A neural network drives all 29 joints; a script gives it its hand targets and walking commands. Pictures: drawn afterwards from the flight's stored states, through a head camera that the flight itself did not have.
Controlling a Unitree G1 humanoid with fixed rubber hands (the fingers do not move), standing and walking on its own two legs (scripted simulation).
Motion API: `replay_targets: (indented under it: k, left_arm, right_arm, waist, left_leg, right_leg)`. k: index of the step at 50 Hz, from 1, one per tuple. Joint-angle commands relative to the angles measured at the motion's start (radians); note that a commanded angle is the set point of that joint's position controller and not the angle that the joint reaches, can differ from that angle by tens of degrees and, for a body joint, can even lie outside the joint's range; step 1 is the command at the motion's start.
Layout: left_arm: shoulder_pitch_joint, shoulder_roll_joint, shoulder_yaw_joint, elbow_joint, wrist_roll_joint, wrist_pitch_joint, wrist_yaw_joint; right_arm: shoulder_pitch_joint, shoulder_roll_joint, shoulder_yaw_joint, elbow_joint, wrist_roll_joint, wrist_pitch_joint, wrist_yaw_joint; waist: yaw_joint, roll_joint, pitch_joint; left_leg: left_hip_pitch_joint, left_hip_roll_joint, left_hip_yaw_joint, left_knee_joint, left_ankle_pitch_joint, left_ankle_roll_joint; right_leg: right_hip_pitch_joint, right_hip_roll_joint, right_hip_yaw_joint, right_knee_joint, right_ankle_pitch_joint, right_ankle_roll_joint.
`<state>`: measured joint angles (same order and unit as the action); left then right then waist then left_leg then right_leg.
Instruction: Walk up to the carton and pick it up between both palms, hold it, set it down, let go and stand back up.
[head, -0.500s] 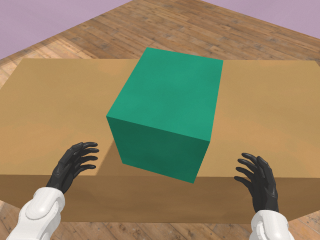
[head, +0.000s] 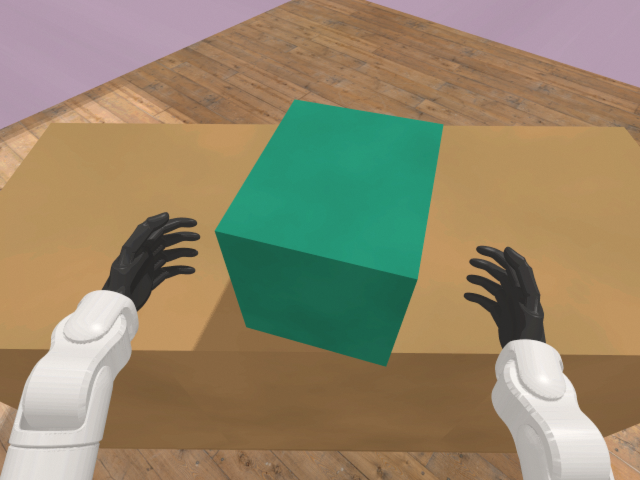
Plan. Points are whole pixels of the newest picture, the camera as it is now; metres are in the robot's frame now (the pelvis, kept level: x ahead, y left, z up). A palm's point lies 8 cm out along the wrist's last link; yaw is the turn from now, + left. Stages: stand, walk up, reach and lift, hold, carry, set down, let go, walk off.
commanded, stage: reach and lift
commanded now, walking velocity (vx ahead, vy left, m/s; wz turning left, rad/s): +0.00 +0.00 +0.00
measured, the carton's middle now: (339, 231) +0.44 +0.00 +0.04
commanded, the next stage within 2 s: none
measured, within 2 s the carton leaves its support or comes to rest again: neither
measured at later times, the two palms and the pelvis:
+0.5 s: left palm (134, 212) +0.36 +0.22 +0.17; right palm (511, 256) +0.34 -0.18 +0.13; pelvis -0.01 +0.00 +0.00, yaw +1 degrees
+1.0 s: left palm (164, 158) +0.42 +0.20 +0.19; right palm (501, 207) +0.39 -0.17 +0.16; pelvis -0.01 +0.00 +0.00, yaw +3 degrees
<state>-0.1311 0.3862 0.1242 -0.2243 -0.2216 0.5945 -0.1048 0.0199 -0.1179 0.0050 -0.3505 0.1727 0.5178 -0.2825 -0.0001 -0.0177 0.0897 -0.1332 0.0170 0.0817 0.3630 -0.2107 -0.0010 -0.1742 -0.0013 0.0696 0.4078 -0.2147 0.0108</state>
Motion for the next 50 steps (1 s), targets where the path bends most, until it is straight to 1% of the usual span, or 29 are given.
replay_targets:
  k: [1, 5, 8, 10, 12, 13, 14, 17, 19, 20, 21, 22, 23, 25, 26, 29, 30, 31, 33, 34, 36, 37, 39, 40, 43, 44, 47, 49, 50]
  left_arm:
    - [-0.474, 0.294, 0.094, -0.107, -0.134, -0.047, -0.006]
    - [-0.555, 0.308, 0.091, -0.035, -0.137, -0.037, -0.007]
    - [-0.613, 0.314, 0.076, -0.016, -0.132, -0.028, -0.006]
    - [-0.666, 0.323, 0.068, 0.003, -0.136, -0.023, -0.005]
    - [-0.743, 0.326, 0.061, 0.076, -0.133, -0.018, -0.006]
    - [-0.764, 0.325, 0.050, 0.091, -0.134, -0.017, -0.005]
    - [-0.790, 0.331, 0.041, 0.087, -0.141, -0.020, -0.002]
    - [-0.835, 0.338, 0.028, 0.108, -0.136, -0.022, 0.004]
    - [-0.930, 0.353, 0.015, 0.172, -0.150, -0.035, 0.009]
    - [-0.943, 0.337, -0.007, 0.196, -0.162, -0.036, 0.008]
    - [-0.997, 0.350, 0.001, 0.265, -0.147, -0.040, 0.010]
    - [-0.985, 0.327, -0.025, 0.259, -0.156, -0.041, 0.011]
    - [-1.033, 0.334, -0.023, 0.296, -0.152, -0.046, 0.013]
    - [-1.036, 0.325, -0.042, 0.303, -0.151, -0.055, 0.016]
    - [-1.080, 0.327, -0.045, 0.317, -0.153, -0.060, 0.018]
    - [-1.142, 0.331, -0.049, 0.383, -0.147, -0.079, 0.021]
    - [-1.186, 0.341, -0.053, 0.418, -0.149, -0.084, 0.022]
    - [-1.200, 0.339, -0.054, 0.431, -0.147, -0.094, 0.025]
    - [-1.240, 0.339, -0.073, 0.458, -0.145, -0.108, 0.030]
    - [-1.257, 0.340, -0.077, 0.472, -0.144, -0.117, 0.035]
    - [-1.316, 0.340, -0.086, 0.502, -0.154, -0.132, 0.040]
    - [-1.328, 0.336, -0.094, 0.553, -0.158, -0.137, 0.042]
    - [-1.354, 0.326, -0.103, 0.582, -0.150, -0.151, 0.050]
    - [-1.368, 0.317, -0.112, 0.645, -0.147, -0.152, 0.048]
    - [-1.411, 0.293, -0.125, 0.718, -0.140, -0.186, 0.048]
    - [-1.392, 0.276, -0.137, 0.756, -0.144, -0.192, 0.047]
    - [-1.391, 0.227, -0.166, 0.826, -0.137, -0.227, 0.046]
    - [-1.393, 0.210, -0.173, 0.911, -0.126, -0.259, 0.043]
    - [-1.362, 0.189, -0.182, 0.906, -0.124, -0.274, 0.044]
  right_arm:
    - [-0.381, -0.150, -0.138, -0.187, 0.111, -0.046, -0.002]
    - [-0.478, -0.160, -0.143, -0.140, 0.116, -0.040, -0.005]
    - [-0.525, -0.174, -0.157, -0.101, 0.120, -0.030, -0.008]
    - [-0.579, -0.186, -0.170, -0.062, 0.121, -0.030, -0.005]
    - [-0.647, -0.196, -0.188, 0.012, 0.116, -0.021, -0.005]
    - [-0.679, -0.190, -0.194, 0.018, 0.119, -0.022, -0.004]
    - [-0.705, -0.197, -0.201, 0.018, 0.116, -0.022, -0.005]
    - [-0.740, -0.199, -0.207, 0.060, 0.117, -0.025, -0.002]
    - [-0.835, -0.215, -0.223, 0.100, 0.111, -0.028, 0.004]
    - [-0.857, -0.214, -0.222, 0.130, 0.113, -0.028, 0.005]
    - [-0.902, -0.218, -0.235, 0.204, 0.099, -0.023, 0.010]
    - [-0.900, -0.220, -0.231, 0.196, 0.104, -0.029, 0.013]
    - [-0.945, -0.220, -0.234, 0.234, 0.101, -0.029, 0.017]
    - [-0.966, -0.219, -0.224, 0.244, 0.109, -0.042, 0.018]
    - [-1.003, -0.224, -0.232, 0.263, 0.103, -0.046, 0.016]
    - [-1.068, -0.226, -0.224, 0.326, 0.102, -0.060, 0.019]
    - [-1.108, -0.233, -0.232, 0.350, 0.097, -0.063, 0.017]
    - [-1.132, -0.232, -0.233, 0.358, 0.093, -0.070, 0.018]
    - [-1.166, -0.226, -0.237, 0.384, 0.097, -0.080, 0.018]
    - [-1.175, -0.228, -0.245, 0.431, 0.090, -0.082, 0.018]
    - [-1.239, -0.228, -0.231, 0.424, 0.097, -0.095, 0.016]
    - [-1.243, -0.221, -0.235, 0.478, 0.090, -0.096, 0.016]
    - [-1.267, -0.219, -0.237, 0.510, 0.091, -0.107, 0.018]
    - [-1.284, -0.228, -0.240, 0.557, 0.092, -0.106, 0.019]
    - [-1.320, -0.221, -0.244, 0.642, 0.087, -0.124, 0.019]
    - [-1.313, -0.213, -0.239, 0.659, 0.088, -0.131, 0.017]
    - [-1.314, -0.201, -0.231, 0.746, 0.088, -0.160, 0.019]
    - [-1.315, -0.195, -0.240, 0.829, 0.074, -0.184, 0.022]
    - [-1.303, -0.183, -0.226, 0.810, 0.078, -0.199, 0.021]
  waist:
    - [-0.097, 0.025, -0.495]
    - [-0.107, 0.004, -0.520]
    - [-0.132, 0.019, -0.552]
    - [-0.147, 0.032, -0.567]
    - [-0.158, 0.035, -0.540]
    - [-0.161, 0.048, -0.543]
    - [-0.167, 0.041, -0.559]
    - [-0.184, 0.061, -0.601]
    - [-0.191, 0.055, -0.612]
    - [-0.210, 0.049, -0.604]
    - [-0.209, 0.061, -0.576]
    - [-0.213, 0.057, -0.589]
    - [-0.209, 0.064, -0.582]
    - [-0.221, 0.061, -0.621]
    - [-0.231, 0.065, -0.641]
    - [-0.240, 0.043, -0.679]
    - [-0.245, 0.051, -0.678]
    - [-0.246, 0.035, -0.687]
    - [-0.252, 0.048, -0.721]
    - [-0.260, 0.054, -0.719]
    - [-0.259, 0.044, -0.772]
    - [-0.267, 0.046, -0.753]
    - [-0.270, 0.053, -0.776]
    - [-0.271, 0.058, -0.736]
    - [-0.283, 0.062, -0.726]
    - [-0.280, 0.054, -0.716]
    - [-0.291, 0.071, -0.718]
    - [-0.293, 0.078, -0.689]
    - [-0.286, 0.064, -0.704]
  left_leg:
    - [0.058, -0.013, -0.021, -0.032, 0.252, 0.018]
    - [0.043, -0.018, -0.025, -0.029, 0.254, 0.022]
    - [0.057, -0.014, -0.029, -0.027, 0.266, 0.019]
    - [0.054, -0.012, -0.036, -0.021, 0.277, 0.014]
    - [0.044, -0.007, -0.040, -0.026, 0.245, 0.010]
    - [0.046, -0.006, -0.040, -0.026, 0.234, 0.007]
    - [0.048, -0.002, -0.049, -0.024, 0.225, 0.008]
    - [0.075, 0.001, -0.053, -0.014, 0.243, -0.001]
    - [0.069, 0.002, -0.056, -0.013, 0.212, -0.002]
    - [0.062, 0.003, -0.058, -0.013, 0.215, 0.001]
    - [0.046, 0.006, -0.059, -0.017, 0.169, 0.001]
    - [0.056, 0.006, -0.064, -0.013, 0.196, 0.001]
    - [0.051, 0.010, -0.069, -0.017, 0.165, -0.003]
    - [0.074, 0.008, -0.070, -0.001, 0.208, -0.004]
    - [0.085, 0.009, -0.072, 0.003, 0.210, -0.003]
    - [0.073, 0.003, -0.070, 0.017, 0.238, 0.000]
    - [0.056, -0.001, -0.064, 0.020, 0.221, 0.000]
    - [0.064, 0.005, -0.070, 0.018, 0.228, 0.001]
    - [0.054, 0.006, -0.076, 0.027, 0.218, -0.002]
    - [0.048, 0.005, -0.073, 0.023, 0.201, -0.002]
    - [0.040, -0.002, -0.069, 0.036, 0.220, 0.000]
    - [0.027, -0.001, -0.069, 0.034, 0.212, 0.000]
    - [0.036, 0.003, -0.073, 0.041, 0.219, -0.005]
    - [0.035, 0.001, -0.073, 0.037, 0.198, -0.007]
    - [0.039, 0.006, -0.080, 0.037, 0.187, -0.011]
    - [0.037, 0.003, -0.081, 0.039, 0.192, -0.013]
    - [0.081, 0.007, -0.087, 0.048, 0.222, -0.023]
    - [0.076, 0.009, -0.093, 0.051, 0.197, -0.027]
    - [0.084, 0.006, -0.093, 0.055, 0.230, -0.025]
  right_leg:
    - [0.230, -0.001, 0.001, -0.056, 0.481, -0.002]
    - [0.259, -0.007, -0.001, -0.047, 0.540, 0.013]
    - [0.268, -0.007, -0.007, -0.043, 0.567, 0.013]
    - [0.272, 0.002, -0.016, -0.044, 0.565, 0.006]
    - [0.243, 0.005, -0.022, -0.052, 0.522, 0.002]
    - [0.237, 0.004, -0.023, -0.056, 0.508, -0.003]
    - [0.233, 0.009, -0.027, -0.056, 0.489, -0.005]
    - [0.231, 0.017, -0.038, -0.056, 0.497, -0.006]
    - [0.204, 0.015, -0.045, -0.059, 0.457, -0.006]
    - [0.203, 0.016, -0.051, -0.060, 0.465, -0.009]
    - [0.177, 0.015, -0.052, -0.068, 0.400, -0.013]
    - [0.184, 0.017, -0.054, -0.065, 0.444, -0.013]
    - [0.164, 0.017, -0.056, -0.073, 0.391, -0.017]
    - [0.180, 0.019, -0.061, -0.069, 0.452, -0.019]
    - [0.172, 0.018, -0.062, -0.069, 0.457, -0.015]
    - [0.190, 0.016, -0.066, -0.060, 0.499, -0.003]
    - [0.183, 0.013, -0.069, -0.060, 0.495, -0.001]
    - [0.182, 0.015, -0.073, -0.059, 0.493, -0.001]
    - [0.176, 0.014, -0.073, -0.056, 0.497, -0.002]
    - [0.164, 0.015, -0.079, -0.056, 0.467, 0.000]
    - [0.169, 0.014, -0.081, -0.047, 0.505, 0.005]
    - [0.159, 0.011, -0.081, -0.046, 0.502, 0.010]
    - [0.153, 0.013, -0.090, -0.040, 0.502, 0.005]
    - [0.124, 0.014, -0.091, -0.049, 0.485, 0.006]
    - [0.101, 0.010, -0.094, -0.053, 0.472, 0.008]
    - [0.106, 0.011, -0.094, -0.054, 0.482, 0.008]
    - [0.069, 0.014, -0.108, -0.061, 0.489, 0.007]
    - [0.034, 0.015, -0.113, -0.063, 0.444, 0.004]
    - [0.046, 0.016, -0.115, -0.063, 0.477, 0.004]
